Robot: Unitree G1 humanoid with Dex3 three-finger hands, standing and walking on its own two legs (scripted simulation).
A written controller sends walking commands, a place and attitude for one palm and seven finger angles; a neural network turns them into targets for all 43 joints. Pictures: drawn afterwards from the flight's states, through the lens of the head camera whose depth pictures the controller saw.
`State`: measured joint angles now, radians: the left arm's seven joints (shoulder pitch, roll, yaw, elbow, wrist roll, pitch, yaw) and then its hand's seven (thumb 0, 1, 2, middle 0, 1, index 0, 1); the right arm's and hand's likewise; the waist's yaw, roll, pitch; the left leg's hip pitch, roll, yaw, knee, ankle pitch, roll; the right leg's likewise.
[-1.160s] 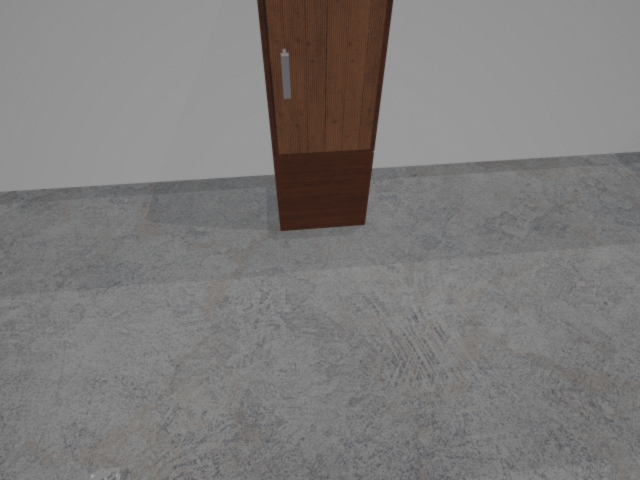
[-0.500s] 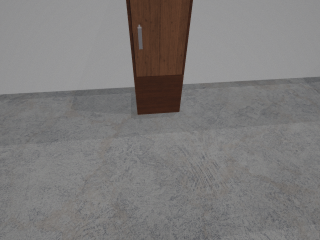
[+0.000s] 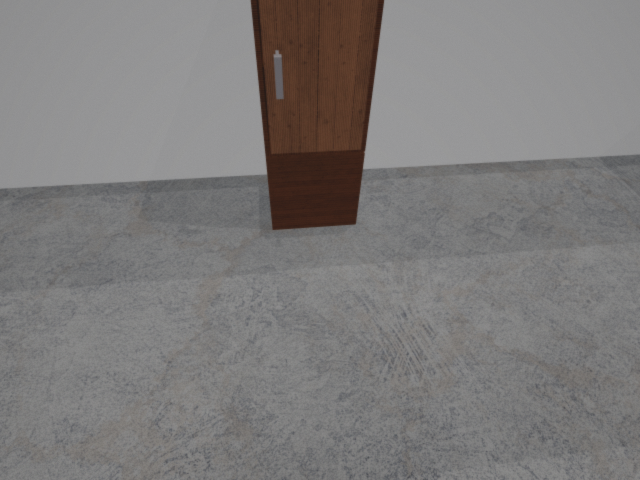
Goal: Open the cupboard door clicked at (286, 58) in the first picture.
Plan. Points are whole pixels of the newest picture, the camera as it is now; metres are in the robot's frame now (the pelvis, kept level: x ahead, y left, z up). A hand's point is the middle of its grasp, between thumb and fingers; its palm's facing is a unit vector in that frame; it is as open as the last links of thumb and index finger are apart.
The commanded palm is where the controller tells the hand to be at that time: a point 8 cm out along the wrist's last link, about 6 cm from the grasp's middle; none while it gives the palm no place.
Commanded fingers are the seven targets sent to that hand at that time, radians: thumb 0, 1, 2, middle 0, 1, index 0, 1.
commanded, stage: look at it before walking up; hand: left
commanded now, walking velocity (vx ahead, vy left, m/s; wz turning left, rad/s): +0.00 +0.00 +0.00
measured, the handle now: (278, 74) +1.22 +0.20 -0.05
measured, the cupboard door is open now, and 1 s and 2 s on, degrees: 0 0 0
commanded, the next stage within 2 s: walk to a spot facing it in 0.28 s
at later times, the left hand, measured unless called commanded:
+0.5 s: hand out of the picture +0.06 +0.24 -0.16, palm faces -0.03 -0.95 -0.31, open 7.4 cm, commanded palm none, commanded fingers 0.00 0.90 0.90 -0.20 -0.30 -0.20 -0.30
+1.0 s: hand out of the picture +0.07 +0.20 -0.19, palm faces -0.09 -0.99 -0.12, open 7.4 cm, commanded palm none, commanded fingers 0.00 0.90 0.90 -0.20 -0.30 -0.20 -0.30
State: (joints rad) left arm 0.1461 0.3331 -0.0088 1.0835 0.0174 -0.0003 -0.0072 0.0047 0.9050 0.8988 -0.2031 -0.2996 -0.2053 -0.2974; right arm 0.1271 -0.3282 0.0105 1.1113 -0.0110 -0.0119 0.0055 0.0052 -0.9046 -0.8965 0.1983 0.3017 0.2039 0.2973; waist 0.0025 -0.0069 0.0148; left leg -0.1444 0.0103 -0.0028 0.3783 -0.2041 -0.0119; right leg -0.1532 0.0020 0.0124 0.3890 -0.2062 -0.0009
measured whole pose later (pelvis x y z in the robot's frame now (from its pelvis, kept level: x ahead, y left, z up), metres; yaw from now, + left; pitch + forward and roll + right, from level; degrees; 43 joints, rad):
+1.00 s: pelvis +0.16 +0.02 -0.03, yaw -13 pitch +0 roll -1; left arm 0.51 0.14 0.05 1.11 0.03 -0.01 -0.01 0.01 0.90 0.90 -0.21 -0.30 -0.21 -0.30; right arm 0.12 -0.18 -0.03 0.93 -0.02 -0.07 0.01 0.01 -0.91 -0.90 0.20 0.30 0.20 0.30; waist 0.05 -0.03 0.04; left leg -0.42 0.07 0.08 0.61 -0.22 -0.01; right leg -0.10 0.02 0.15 0.61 -0.48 0.00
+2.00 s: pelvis +0.45 -0.12 -0.02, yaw -30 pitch -2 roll -2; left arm 0.25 0.18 0.04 1.02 0.02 0.00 0.01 0.00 0.92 0.90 -0.20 -0.30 -0.20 -0.30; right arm 0.22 -0.16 -0.03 1.02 -0.02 0.01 0.00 0.00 -0.93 -0.90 0.19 0.30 0.20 0.30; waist 0.01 -0.01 0.00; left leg -0.33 0.05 0.08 0.60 -0.25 0.02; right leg -0.18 0.00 -0.17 0.55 -0.33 -0.02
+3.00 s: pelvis +0.43 -0.14 -0.01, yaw +3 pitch +0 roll +0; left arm 0.25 0.28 0.08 0.97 0.02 0.08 0.01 0.01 0.91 0.90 -0.20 -0.30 -0.20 -0.30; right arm 0.11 -0.22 -0.04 0.90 -0.02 0.02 0.01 0.00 -0.91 -0.90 0.19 0.30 0.20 0.30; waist 0.03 -0.05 0.09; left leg -0.26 0.02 0.05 0.57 -0.32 0.02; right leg -0.44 -0.12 -0.07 1.06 -0.49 0.08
